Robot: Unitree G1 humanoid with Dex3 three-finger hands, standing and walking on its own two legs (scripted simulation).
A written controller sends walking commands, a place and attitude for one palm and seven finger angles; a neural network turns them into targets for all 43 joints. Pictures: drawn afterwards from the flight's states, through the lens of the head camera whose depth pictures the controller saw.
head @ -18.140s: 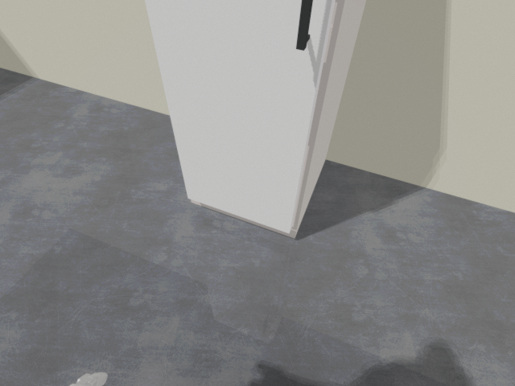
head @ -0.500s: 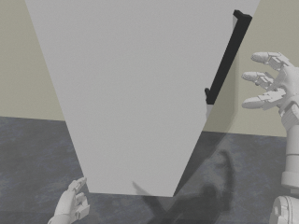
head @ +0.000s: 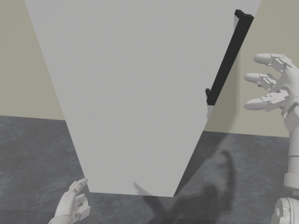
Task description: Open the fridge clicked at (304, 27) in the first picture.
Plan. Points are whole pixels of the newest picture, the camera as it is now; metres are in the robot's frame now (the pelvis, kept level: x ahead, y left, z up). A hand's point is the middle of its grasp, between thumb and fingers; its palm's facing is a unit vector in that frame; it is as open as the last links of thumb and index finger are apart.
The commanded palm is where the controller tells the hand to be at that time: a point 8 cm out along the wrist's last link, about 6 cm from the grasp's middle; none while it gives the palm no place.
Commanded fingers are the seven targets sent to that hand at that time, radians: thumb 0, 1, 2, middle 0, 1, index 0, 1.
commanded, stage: feel for the door with the fingertips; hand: right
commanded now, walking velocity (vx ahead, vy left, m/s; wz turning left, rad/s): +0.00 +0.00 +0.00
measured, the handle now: (223, 63) +0.44 -0.15 +0.27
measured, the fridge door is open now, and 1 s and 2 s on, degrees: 0 0 0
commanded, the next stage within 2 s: slide the fingers in behind the handle in 0.94 s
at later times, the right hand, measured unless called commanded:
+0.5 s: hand (245, 82) +0.38 -0.19 +0.26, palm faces +0.05 +1.00 -0.04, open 14.0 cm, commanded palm +0.35 -0.23 +0.26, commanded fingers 0.00 0.50 -0.30 0.30 1.20 0.30 1.20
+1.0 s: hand (240, 76) +0.39 -0.18 +0.26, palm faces +0.04 +1.00 -0.03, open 14.0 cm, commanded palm +0.36 -0.23 +0.26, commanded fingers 0.00 0.50 -0.30 0.30 1.20 0.30 1.20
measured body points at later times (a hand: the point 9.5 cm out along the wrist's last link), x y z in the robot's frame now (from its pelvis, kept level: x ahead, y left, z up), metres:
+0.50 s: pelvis +0.01 -0.01 +0.00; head -0.02 +0.02 +0.45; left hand +0.21 +0.21 -0.08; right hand +0.37 -0.24 +0.26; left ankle +0.01 +0.09 -0.74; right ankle -0.03 -0.10 -0.74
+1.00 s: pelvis +0.00 -0.01 +0.00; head -0.02 +0.02 +0.45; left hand +0.19 +0.22 -0.09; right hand +0.38 -0.23 +0.26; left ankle +0.01 +0.09 -0.74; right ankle -0.03 -0.10 -0.74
